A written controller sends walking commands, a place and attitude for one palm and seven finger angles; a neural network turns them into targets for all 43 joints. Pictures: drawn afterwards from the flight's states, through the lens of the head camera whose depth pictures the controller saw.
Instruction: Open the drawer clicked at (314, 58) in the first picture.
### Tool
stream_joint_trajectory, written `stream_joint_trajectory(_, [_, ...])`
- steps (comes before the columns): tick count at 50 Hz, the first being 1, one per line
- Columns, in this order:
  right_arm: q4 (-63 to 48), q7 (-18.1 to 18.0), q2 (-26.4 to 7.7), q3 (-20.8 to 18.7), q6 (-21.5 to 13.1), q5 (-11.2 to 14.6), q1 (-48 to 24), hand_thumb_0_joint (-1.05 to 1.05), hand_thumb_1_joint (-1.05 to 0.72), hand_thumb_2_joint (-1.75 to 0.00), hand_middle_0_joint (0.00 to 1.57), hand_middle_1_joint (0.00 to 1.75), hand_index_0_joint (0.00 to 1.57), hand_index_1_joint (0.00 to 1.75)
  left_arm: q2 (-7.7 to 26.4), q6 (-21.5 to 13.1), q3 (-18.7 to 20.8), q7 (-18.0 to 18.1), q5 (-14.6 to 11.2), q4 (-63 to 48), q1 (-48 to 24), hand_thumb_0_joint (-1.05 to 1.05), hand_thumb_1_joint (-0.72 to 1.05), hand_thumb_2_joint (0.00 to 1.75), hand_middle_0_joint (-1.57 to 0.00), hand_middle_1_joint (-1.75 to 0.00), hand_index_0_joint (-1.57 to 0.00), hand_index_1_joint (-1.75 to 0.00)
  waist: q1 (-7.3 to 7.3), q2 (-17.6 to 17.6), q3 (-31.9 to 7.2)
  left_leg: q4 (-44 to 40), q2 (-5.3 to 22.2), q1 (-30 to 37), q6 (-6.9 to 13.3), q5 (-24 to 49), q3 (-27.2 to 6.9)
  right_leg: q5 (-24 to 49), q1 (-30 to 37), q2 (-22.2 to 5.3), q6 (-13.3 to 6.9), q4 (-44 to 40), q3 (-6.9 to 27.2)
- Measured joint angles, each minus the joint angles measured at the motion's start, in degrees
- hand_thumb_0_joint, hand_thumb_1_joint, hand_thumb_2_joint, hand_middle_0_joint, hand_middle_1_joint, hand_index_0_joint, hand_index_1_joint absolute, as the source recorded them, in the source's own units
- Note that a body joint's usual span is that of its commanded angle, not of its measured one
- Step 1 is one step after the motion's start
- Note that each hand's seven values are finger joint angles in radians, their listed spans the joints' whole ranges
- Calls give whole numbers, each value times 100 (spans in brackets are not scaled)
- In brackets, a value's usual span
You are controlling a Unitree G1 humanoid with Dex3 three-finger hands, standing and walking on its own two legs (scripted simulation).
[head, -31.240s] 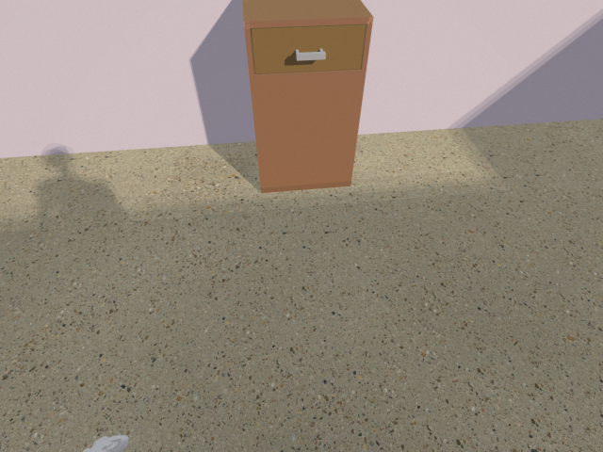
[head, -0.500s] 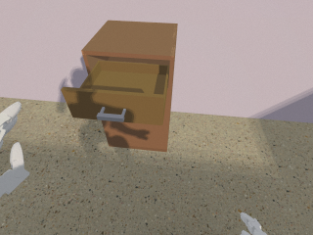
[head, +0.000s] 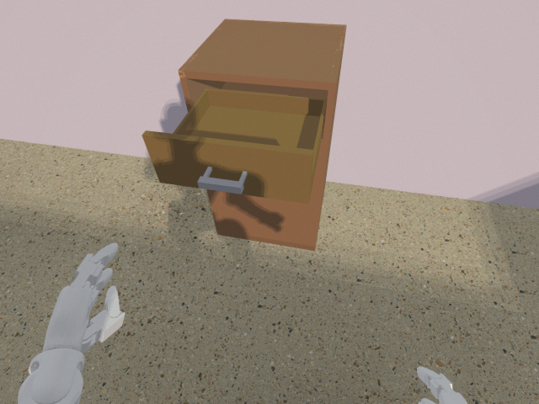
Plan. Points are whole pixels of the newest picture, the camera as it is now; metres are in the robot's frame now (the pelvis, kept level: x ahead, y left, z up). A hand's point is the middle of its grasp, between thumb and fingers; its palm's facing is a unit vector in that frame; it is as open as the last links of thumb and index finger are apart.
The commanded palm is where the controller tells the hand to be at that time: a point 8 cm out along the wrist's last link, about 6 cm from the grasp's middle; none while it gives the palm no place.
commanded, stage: let the arm hang, fingers relaxed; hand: left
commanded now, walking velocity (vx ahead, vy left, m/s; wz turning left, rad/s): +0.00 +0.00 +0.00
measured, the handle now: (223, 179) +0.62 +0.14 -0.06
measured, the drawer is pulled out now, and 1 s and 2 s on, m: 0.29 0.29 0.29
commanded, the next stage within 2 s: look to check the result in 0.98 s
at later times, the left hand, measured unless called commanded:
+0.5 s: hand out of the picture -0.04 +0.19 -0.15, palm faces +0.00 -0.97 -0.24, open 7.3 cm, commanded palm none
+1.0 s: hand out of the picture +0.01 +0.16 -0.16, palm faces -0.01 -0.98 -0.19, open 7.3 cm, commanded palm none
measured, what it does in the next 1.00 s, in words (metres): stands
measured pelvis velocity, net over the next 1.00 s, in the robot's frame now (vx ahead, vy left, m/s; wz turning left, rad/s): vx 0.00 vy -0.01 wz -0.05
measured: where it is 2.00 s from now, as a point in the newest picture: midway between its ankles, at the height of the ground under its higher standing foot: outside the picture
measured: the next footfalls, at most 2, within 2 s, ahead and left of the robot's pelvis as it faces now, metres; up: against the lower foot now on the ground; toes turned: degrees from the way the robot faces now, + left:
none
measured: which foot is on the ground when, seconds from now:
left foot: down 0.00-1.00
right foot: down 0.00-1.00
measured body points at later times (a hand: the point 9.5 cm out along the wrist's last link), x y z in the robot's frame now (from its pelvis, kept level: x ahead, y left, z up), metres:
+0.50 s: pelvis +0.00 -0.01 +0.02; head +0.02 -0.01 +0.46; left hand -0.04 +0.24 -0.13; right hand -0.02 -0.24 -0.14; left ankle +0.02 +0.11 -0.73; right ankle +0.03 -0.11 -0.73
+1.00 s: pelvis +0.00 -0.01 +0.02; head +0.02 -0.02 +0.47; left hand +0.01 +0.21 -0.14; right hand -0.04 -0.21 -0.15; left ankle +0.02 +0.11 -0.73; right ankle +0.03 -0.11 -0.73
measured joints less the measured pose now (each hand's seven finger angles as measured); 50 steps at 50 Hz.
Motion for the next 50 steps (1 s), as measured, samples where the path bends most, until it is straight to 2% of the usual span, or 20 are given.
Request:
stream_joint_trajectory(1, [113, 12, 53, 42, 87, 9, -47, 1, -90, -90, 20, 30, 20, 30, -122, 192, -111, -43, 13, 743, -193, 0, 90, 89, -21, -30, -21, -30, 23, 6, 33, 155, 6, 3, -13, -97, 24, 241, 21, 5, -5, 52, 35])
stream_joint_trajectory(5, [420, 57, 362, 189, 372, 52, 12, 1, -90, -90, 20, 30, 20, 30, -524, 694, -614, -209, -36, 3076, -383, 1, 91, 89, -20, -30, -20, -30, -70, -39, 200, 207, 129, 240, -84, -166, -39, -214, 295, 126, -48, 104, -27])
stream_joint_trajectory(9, [739, 35, 600, 301, 491, 31, 175, 1, -91, -90, 20, 30, 20, 30, -895, 731, -853, -233, -133, 4343, -198, 1, 93, 89, -20, -30, -20, -30, 10, -213, 506, -46, 273, 382, -117, -48, -24, 48, 487, 274, -85, -320, -15])
stream_joint_trajectory(13, [1098, -66, 529, 212, 537, 47, 337, 0, -94, -90, 20, 30, 20, 30, -756, 562, -703, -175, -150, 5003, -119, -2, 100, 89, -21, -30, -21, -30, 185, -247, 735, -340, 355, 417, -136, 160, -68, 352, 618, 358, -114, -810, -59])
stream_joint_trajectory(18, [1500, -121, 399, 147, 596, 55, 533, 0, -93, -90, 20, 30, 20, 30, -640, 513, -704, -197, -150, 5716, 82, -1, 97, 89, -21, -30, -21, -30, 238, -122, 747, -569, 372, 514, -127, 268, -75, 514, 765, 378, -107, -1144, -62])
stream_joint_trajectory(26, [1891, -166, 517, 191, 540, 94, 604, 1, -91, -90, 20, 29, 20, 30, -758, 440, -796, -162, -179, 6340, 66, 0, 93, 89, -20, -30, -20, -30, 186, 43, 678, -800, 347, 744, -102, 339, 7, 569, 935, 356, -79, -1297, 22])
stream_joint_trajectory(36, [2125, -143, 888, 258, 492, 81, 588, 1, -91, -90, 20, 30, 20, 30, -1071, 338, -840, -142, -177, 6391, -355, 0, 91, 89, -20, -30, -20, -30, 107, 67, 552, -893, 332, 820, -101, 376, 65, 559, 940, 343, -76, -1272, 80])
stream_joint_trajectory(39, [2159, -147, 950, 247, 480, 76, 609, 1, -90, -90, 20, 30, 20, 30, -1074, 340, -815, -99, -157, 6403, -410, 1, 93, 89, -20, -30, -20, -30, 80, 42, 525, -889, 346, 831, -110, 361, 84, 546, 934, 358, -85, -1252, 99])
stream_joint_trajectory(50, [2234, -191, 909, 166, 472, 69, 707, 1, -90, -90, 20, 30, 20, 30, -1078, 308, -765, -115, -175, 6397, -376, 1, 92, 89, -20, -30, -20, -30, 65, 3, 588, -879, 378, 815, -131, 324, 93, 521, 916, 391, -109, -1252, 108])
